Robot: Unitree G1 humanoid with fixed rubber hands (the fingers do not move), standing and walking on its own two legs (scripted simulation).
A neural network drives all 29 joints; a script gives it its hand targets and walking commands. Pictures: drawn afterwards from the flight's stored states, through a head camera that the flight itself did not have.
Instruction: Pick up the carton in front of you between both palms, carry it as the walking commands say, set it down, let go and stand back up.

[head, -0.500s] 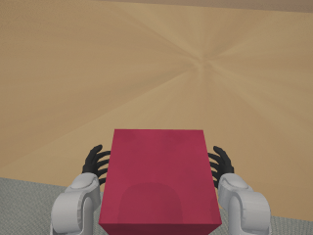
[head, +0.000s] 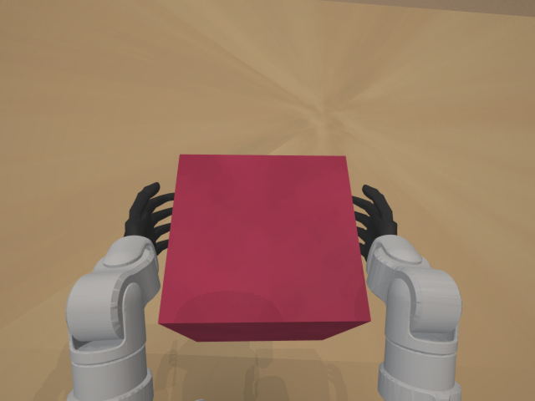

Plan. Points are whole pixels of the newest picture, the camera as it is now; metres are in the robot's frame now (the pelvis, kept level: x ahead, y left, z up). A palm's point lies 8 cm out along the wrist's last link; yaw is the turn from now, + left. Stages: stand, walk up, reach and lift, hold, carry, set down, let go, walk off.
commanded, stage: carry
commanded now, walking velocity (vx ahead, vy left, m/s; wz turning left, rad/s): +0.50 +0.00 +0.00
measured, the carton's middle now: (261, 261) +0.30 +0.00 +0.06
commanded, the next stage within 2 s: none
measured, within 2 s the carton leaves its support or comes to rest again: neither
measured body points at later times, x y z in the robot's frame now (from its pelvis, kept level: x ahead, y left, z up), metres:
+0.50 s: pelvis +0.32 -0.03 +0.02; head +0.41 -0.03 +0.46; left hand +0.68 +0.15 +0.13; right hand +0.71 -0.15 +0.12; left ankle +0.18 +0.09 -0.58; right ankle +0.38 -0.10 -0.70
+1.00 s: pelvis +0.65 +0.02 +0.06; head +0.71 +0.02 +0.51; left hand +1.03 +0.14 +0.18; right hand +1.00 -0.16 +0.18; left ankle +0.66 +0.08 -0.67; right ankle +0.64 -0.10 -0.57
